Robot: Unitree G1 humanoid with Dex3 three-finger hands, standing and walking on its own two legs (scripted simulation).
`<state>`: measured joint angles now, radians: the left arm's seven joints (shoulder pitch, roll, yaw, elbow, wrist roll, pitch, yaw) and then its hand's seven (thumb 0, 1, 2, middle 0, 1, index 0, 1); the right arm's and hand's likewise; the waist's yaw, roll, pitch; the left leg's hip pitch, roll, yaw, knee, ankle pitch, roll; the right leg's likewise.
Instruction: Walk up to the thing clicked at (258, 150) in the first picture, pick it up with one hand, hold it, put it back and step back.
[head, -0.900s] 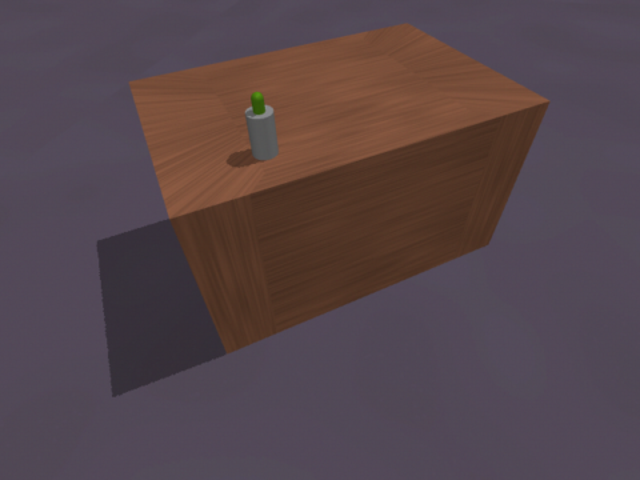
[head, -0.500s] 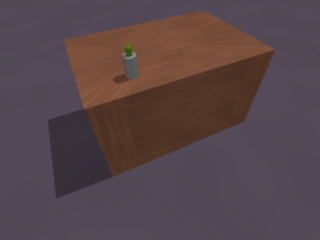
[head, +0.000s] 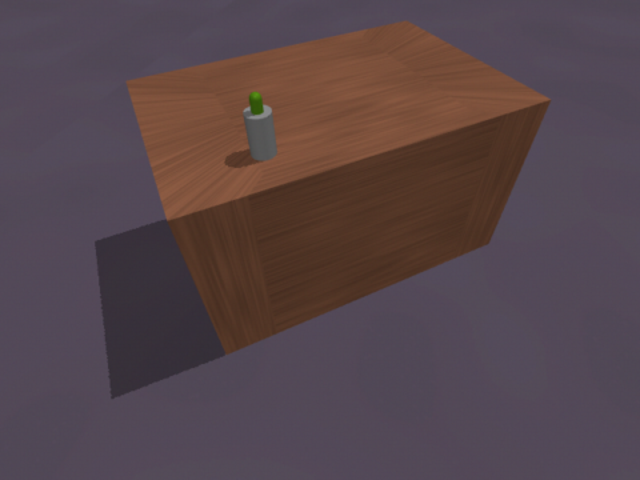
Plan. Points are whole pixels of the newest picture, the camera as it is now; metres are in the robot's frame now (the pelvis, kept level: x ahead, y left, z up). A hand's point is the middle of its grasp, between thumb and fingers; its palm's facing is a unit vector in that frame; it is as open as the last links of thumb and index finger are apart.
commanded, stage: stand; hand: right
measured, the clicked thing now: (259, 124) +0.93 +0.17 -0.05
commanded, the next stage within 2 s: walk up in 0.22 s
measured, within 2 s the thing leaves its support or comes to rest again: neither
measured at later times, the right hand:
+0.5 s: hand out of the picture +0.14 -0.24 -0.14, palm faces -0.18 +0.90 -0.40, open 7.4 cm
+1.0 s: hand (427, 376) +0.33 -0.15 -0.16, palm faces -0.30 +0.88 -0.38, open 7.4 cm
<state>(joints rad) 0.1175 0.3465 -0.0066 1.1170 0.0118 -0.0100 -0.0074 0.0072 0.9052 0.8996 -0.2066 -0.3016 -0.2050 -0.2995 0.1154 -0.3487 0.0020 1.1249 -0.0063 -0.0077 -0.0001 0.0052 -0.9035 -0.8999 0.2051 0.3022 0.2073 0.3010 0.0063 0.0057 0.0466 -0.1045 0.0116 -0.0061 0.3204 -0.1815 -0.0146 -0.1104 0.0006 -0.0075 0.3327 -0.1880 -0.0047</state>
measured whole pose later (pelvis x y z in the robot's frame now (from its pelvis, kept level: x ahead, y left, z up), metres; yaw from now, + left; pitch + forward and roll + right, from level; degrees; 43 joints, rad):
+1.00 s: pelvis +0.23 +0.11 -0.03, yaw +18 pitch -2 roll +1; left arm 0.23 0.42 0.09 0.84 0.03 -0.01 -0.09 0.01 0.91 0.90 -0.21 -0.30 -0.20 -0.30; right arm 0.43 -0.40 -0.05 0.82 -0.01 -0.08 0.02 0.01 -0.90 -0.90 0.21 0.30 0.21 0.30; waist -0.01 -0.02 0.06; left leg -0.12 0.00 -0.04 0.58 -0.43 -0.01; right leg -0.42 -0.08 -0.02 0.65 -0.21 -0.04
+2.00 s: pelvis +0.38 +0.11 -0.03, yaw +26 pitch -3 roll +0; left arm 0.17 0.40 0.02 0.97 0.02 -0.02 0.00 0.01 0.90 0.90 -0.21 -0.30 -0.21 -0.30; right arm 0.16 -0.38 -0.03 1.00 0.00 0.01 0.02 0.01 -0.90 -0.90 0.20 0.30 0.21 0.30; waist 0.01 0.02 0.08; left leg -0.36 0.01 -0.02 0.65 -0.24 0.00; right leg -0.26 -0.08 -0.04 0.65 -0.35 0.04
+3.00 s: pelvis +0.41 +0.11 -0.01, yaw +29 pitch -2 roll -1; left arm 0.08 0.37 0.03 1.11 0.02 0.00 -0.01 0.01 0.90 0.90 -0.21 -0.30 -0.21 -0.30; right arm 0.08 -0.35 -0.02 1.12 -0.01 0.02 0.02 0.01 -0.90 -0.90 0.21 0.30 0.21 0.30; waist 0.01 0.01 0.06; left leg -0.25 0.00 -0.08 0.43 -0.15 -0.02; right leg -0.09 -0.07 -0.12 0.39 -0.26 0.04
